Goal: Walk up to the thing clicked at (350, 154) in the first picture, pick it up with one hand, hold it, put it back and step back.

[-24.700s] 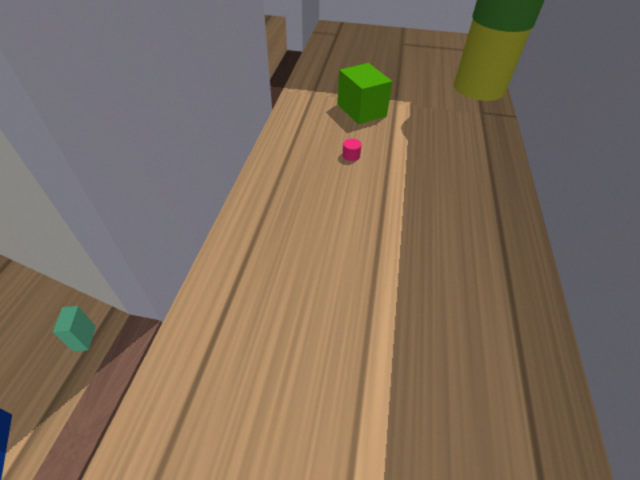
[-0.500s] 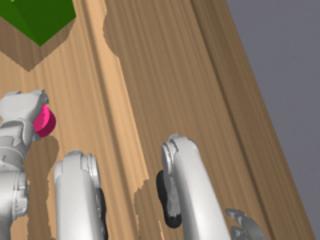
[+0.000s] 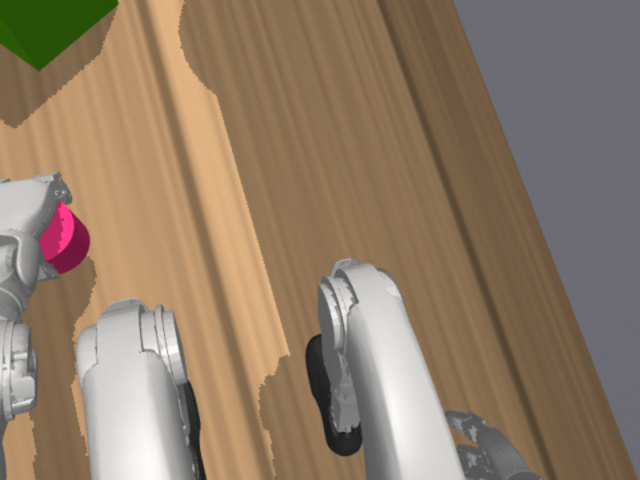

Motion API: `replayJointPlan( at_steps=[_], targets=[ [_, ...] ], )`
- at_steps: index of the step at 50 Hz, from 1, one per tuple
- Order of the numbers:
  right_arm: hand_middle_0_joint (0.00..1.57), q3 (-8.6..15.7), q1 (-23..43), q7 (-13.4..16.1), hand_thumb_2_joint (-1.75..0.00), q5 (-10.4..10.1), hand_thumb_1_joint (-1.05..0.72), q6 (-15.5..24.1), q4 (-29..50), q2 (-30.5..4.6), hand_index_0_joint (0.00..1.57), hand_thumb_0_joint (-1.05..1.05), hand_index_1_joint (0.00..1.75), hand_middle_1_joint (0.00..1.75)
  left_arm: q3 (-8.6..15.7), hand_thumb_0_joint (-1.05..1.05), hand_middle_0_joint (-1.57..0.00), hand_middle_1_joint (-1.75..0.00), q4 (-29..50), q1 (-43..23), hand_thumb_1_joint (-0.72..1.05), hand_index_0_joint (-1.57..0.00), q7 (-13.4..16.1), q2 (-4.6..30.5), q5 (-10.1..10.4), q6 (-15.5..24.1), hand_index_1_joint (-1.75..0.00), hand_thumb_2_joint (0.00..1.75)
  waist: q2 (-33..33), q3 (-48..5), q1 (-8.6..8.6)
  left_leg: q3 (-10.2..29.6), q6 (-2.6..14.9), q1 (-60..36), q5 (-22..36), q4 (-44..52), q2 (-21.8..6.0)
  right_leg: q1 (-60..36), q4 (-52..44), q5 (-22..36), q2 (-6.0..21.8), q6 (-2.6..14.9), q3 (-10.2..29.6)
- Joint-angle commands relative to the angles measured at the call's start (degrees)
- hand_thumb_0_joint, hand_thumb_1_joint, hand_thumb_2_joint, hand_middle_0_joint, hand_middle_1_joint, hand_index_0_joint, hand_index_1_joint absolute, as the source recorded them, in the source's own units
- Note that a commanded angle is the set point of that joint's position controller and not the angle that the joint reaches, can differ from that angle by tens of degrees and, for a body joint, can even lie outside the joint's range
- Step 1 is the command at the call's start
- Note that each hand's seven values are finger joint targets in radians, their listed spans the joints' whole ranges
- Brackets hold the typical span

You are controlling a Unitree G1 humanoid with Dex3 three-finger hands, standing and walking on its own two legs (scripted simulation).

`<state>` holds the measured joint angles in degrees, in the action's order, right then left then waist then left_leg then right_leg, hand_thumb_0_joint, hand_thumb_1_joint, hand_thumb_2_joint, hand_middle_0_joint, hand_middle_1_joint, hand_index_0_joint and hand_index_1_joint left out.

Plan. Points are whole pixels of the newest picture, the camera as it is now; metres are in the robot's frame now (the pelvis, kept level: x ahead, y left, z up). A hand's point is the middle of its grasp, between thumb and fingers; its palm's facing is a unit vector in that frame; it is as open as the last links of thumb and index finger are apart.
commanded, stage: lower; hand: left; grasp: from above
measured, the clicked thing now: (43, 236) +0.43 +0.28 -0.22
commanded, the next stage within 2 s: rest in 0.10 s
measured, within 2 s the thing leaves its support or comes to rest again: neither
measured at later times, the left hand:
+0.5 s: hand (53, 236) +0.44 +0.28 -0.24, palm faces -0.47 -0.11 -0.88, open 11.5 cm
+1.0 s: hand (57, 241) +0.43 +0.28 -0.26, palm faces -0.46 -0.12 -0.88, open 11.5 cm
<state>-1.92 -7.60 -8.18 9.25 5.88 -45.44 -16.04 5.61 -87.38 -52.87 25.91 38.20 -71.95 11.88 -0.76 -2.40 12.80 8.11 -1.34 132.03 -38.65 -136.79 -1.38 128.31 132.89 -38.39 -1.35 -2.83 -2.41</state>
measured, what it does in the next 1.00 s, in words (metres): stands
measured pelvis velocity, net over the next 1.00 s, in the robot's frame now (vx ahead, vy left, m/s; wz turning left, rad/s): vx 0.01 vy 0.01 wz -0.08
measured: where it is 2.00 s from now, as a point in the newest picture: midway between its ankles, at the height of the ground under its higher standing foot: (264, 436)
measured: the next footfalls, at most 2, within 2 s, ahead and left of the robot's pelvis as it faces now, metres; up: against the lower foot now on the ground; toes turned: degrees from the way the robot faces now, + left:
none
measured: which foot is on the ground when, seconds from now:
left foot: down 0.00-1.00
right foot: down 0.00-1.00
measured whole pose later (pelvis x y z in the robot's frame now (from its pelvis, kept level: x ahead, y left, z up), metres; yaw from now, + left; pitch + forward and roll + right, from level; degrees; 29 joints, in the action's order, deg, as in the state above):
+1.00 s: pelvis +0.01 +0.01 -0.05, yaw -4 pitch +28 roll -10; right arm -7.7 -5.3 -14.5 16.1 10.5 -45.8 -17.7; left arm 10.0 -97.5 -52.9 36.2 46.8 -75.0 14.1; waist -4.2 3.6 17.4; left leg 13.0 -1.6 136.2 -40.6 -147.7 -0.8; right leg 130.7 140.3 -38.8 -2.9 -4.0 -5.6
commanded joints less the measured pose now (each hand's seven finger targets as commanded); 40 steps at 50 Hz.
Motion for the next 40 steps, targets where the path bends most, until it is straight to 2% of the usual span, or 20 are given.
replayJointPlan(
  at_steps=[1,2,3,5,12,14,17,19,21,22,23,25,28,31,32,33,34,35,36,40],
  targets=[
    [0.2,4.3,-12.0,0.5,-0.9,0.2,-0.91,0.4,0.5,-13.4,0.2,0.0,0.3,0.3,2.3,0.0,-0.86,-0.95,9.2,-15.8,0.46,-0.87,3.8,14.7,-0.6,1.2,-0.95,1.04,14.4,-39.1,0.26,-6.8,2.55,-28.4,8.9,11.8,1.2,-19.5,-12.2,11.4,-1.3,4.39,-6.1],
    [0.2,4.3,-11.5,0.3,-0.9,0.2,-0.91,0.4,0.4,-13.5,0.2,0.0,0.3,0.3,2.5,0.0,-0.86,-0.94,9.8,-17.1,0.46,-0.86,4.2,15.5,-0.7,1.5,-0.93,1.01,15.4,-39.0,0.74,-6.6,2.47,-28.1,8.2,11.7,1.1,-18.7,-11.6,11.0,-1.4,4.49,-6.4],
    [0.2,4.2,-10.9,0.4,-0.9,0.3,-0.91,0.2,0.8,-13.7,0.2,0.0,0.3,0.3,3.1,0.0,-0.86,-0.94,10.3,-15.8,0.46,-0.86,4.7,16.0,-1.0,1.7,-0.93,1.0,16.0,-40.0,-0.24,-6.7,2.45,-28.8,8.8,11.5,1.1,-19.1,-11.8,11.6,-1.6,4.47,-6.3],
    [0.2,4.6,-10.2,0.5,-0.9,0.4,-0.91,-0.1,0.9,-13.9,0.2,0.0,0.3,0.3,4.3,0.0,-0.84,-0.93,12.7,-15.7,0.45,-0.85,6.0,16.8,-1.0,1.6,-0.92,1.0,18.0,-41.0,-0.36,-6.6,2.22,-30.2,9.0,11.4,1.1,-18.0,-10.7,11.7,-1.4,4.58,-6.4],
    [0.2,4.7,-9.8,-0.2,-0.9,1.2,-0.9,0.3,0.3,-14.4,0.2,0.0,0.3,0.3,4.3,0.0,-0.82,-0.92,11.8,-15.8,0.41,-0.82,8.8,15.7,-1.6,-0.1,-0.93,1.06,20.9,-39.3,1.18,-6.1,2.02,-30.7,9.0,11.0,0.9,-14.4,-9.1,11.8,-1.3,4.42,-7.4],
    [0.2,4.1,-9.9,-0.6,-0.9,1.5,-0.9,0.5,-0.2,-14.0,0.2,0.0,0.3,0.3,2.5,0.0,-0.81,-0.92,9.1,-17.1,0.4,-0.82,8.9,14.2,-1.8,-0.4,-0.92,1.04,19.4,-37.5,2.4,-5.9,2.19,-29.1,8.1,10.1,0.9,-13.8,-9.2,11.4,-1.6,4.48,-7.6],
    [0.2,2.9,-10.6,-1.4,-0.9,2.3,-0.9,1.4,-0.4,-14.4,0.2,0.0,0.3,0.3,1.8,0.0,-0.8,-0.94,4.6,-18.6,0.41,-0.81,8.8,14.8,-1.8,-0.6,-0.92,1.03,17.5,-34.7,3.78,-5.7,2.51,-26.5,7.8,8.4,1.0,-13.9,-8.8,11.3,-1.6,4.25,-7.8],
    [0.2,2.8,-10.9,-1.5,-0.9,2.3,-0.9,1.6,-0.7,-15.0,0.2,0.0,0.3,0.3,4.4,0.0,-0.81,-0.94,5.4,-17.1,0.41,-0.81,9.3,17.6,-0.9,-0.4,-0.93,1.06,16.3,-36.1,2.5,-5.5,2.64,-26.1,8.9,7.8,0.9,-15.9,-9.0,12.2,-1.7,4.13,-7.9],
    [0.2,2.2,-10.6,-2.0,-0.89,2.6,-0.9,1.9,-0.6,-14.6,0.2,0.0,0.3,0.3,3.9,0.0,-0.82,-0.96,3.7,-14.8,0.44,-0.83,9.3,16.2,-0.3,-0.4,-0.95,1.07,16.7,-36.5,2.43,-5.5,2.46,-26.5,10.4,7.3,0.8,-17.3,-8.0,13.8,-1.9,3.99,-7.9],
    [0.2,2.0,-11.4,-2.5,-0.89,3.4,-0.9,2.2,-1.0,-14.8,0.2,0.0,0.3,0.3,4.2,0.0,-0.82,-0.97,5.0,-17.7,0.46,-0.84,9.4,16.9,-0.8,0.0,-0.96,1.06,17.4,-36.3,3.93,-5.6,2.44,-26.7,11.5,6.5,0.9,-17.4,-7.4,15.0,-1.9,3.69,-8.4],
    [0.2,1.7,-10.5,-2.7,-0.9,3.2,-0.9,2.3,-0.6,-14.8,0.2,0.0,0.3,0.3,3.8,0.0,-0.82,-0.97,2.0,-14.7,0.46,-0.84,9.2,16.0,-0.8,0.0,-0.95,1.03,16.6,-36.0,3.06,-5.3,2.48,-26.2,11.1,6.7,0.8,-17.4,-7.5,14.6,-2.1,3.75,-8.6],
    [0.2,1.4,-9.9,-2.9,-0.9,3.4,-0.9,2.4,-0.4,-15.2,0.2,0.0,0.3,0.3,4.2,0.0,-0.82,-0.96,3.1,-16.4,0.46,-0.84,9.2,17.9,-0.7,0.5,-0.94,1.03,17.3,-36.4,3.35,-5.2,2.53,-25.5,10.8,6.1,0.8,-18.0,-7.4,14.7,-2.3,3.87,-8.5],
    [0.2,1.2,-10.3,-3.2,-0.9,3.9,-0.9,2.3,-0.1,-15.9,0.2,0.0,0.3,0.3,7.0,0.0,-0.84,-0.97,4.7,-14.5,0.47,-0.86,9.8,20.9,-0.8,1.0,-0.95,1.05,18.7,-37.6,2.13,-5.1,2.35,-26.0,12.1,6.3,0.8,-19.6,-7.1,15.7,-2.4,3.83,-8.8],
    [0.2,1.1,-9.3,-3.9,-0.9,4.4,-0.9,2.6,0.4,-16.3,0.2,0.0,0.3,0.3,6.4,0.0,-0.86,-0.96,3.9,-14.4,0.48,-0.87,10.1,20.0,-2.0,1.4,-0.96,1.09,20.1,-36.3,3.27,-4.7,1.9,-27.7,13.4,5.2,0.6,-17.8,-5.2,16.8,-2.5,4.07,-9.7],
    [0.2,1.2,-9.6,-3.9,-0.9,4.5,-0.9,2.3,0.0,-16.6,0.2,0.0,0.3,0.3,9.1,0.0,-0.86,-0.97,4.2,-13.3,0.5,-0.87,10.6,23.1,-2.2,1.5,-0.96,1.09,20.1,-37.8,2.76,-4.6,2.04,-27.4,13.4,5.2,0.5,-19.3,-5.6,17.2,-2.7,3.98,-9.6],
    [0.2,1.0,-9.2,-4.0,-0.9,4.8,-0.9,2.5,0.8,-16.7,0.2,0.0,0.3,0.3,7.3,0.0,-0.86,-0.97,3.4,-14.1,0.51,-0.88,10.6,20.6,-2.3,1.6,-0.95,1.07,19.3,-35.6,3.98,-4.9,1.99,-26.3,12.8,4.2,0.7,-18.2,-5.4,16.7,-2.4,4.0,-9.8],
    [0.2,0.9,-9.0,-4.2,-0.9,4.7,-0.9,2.6,0.7,-16.6,0.2,0.0,0.3,0.3,8.0,0.0,-0.86,-0.96,4.2,-13.9,0.5,-0.87,10.9,21.3,-1.8,1.8,-0.94,1.06,19.9,-35.5,3.38,-4.6,2.11,-25.9,11.9,5.2,0.7,-18.4,-5.6,15.6,-2.5,3.88,-9.9],
    [0.2,0.8,-9.3,-4.3,-0.9,5.1,-0.9,2.7,0.3,-16.7,0.2,0.0,0.3,0.3,8.1,0.0,-0.86,-0.97,4.0,-14.5,0.51,-0.88,11.1,22.0,-2.5,1.8,-0.95,1.07,20.3,-35.5,3.95,-4.7,2.09,-26.3,11.8,4.7,0.6,-18.2,-5.4,15.9,-2.5,3.8,-9.9],
    [0.2,0.4,-8.8,-4.6,-0.9,5.3,-0.9,3.1,0.3,-16.4,0.2,0.0,0.3,0.3,6.3,0.0,-0.86,-0.96,3.8,-16.3,0.5,-0.88,11.0,21.0,-2.4,2.0,-0.94,1.07,20.9,-34.3,4.47,-4.6,2.06,-25.7,10.3,4.3,0.5,-16.8,-5.3,14.6,-2.7,3.93,-9.7],
    [0.2,0.2,-8.9,-4.9,-0.9,5.6,-0.9,3.7,0.0,-17.6,0.2,0.0,0.3,0.3,8.2,0.0,-0.87,-0.96,2.0,-14.2,0.52,-0.89,12.2,22.9,-2.5,2.1,-0.95,1.09,19.8,-33.9,4.19,-4.2,2.11,-25.4,10.3,4.1,0.5,-17.4,-5.4,14.3,-2.8,3.68,-10.4]
  ],
)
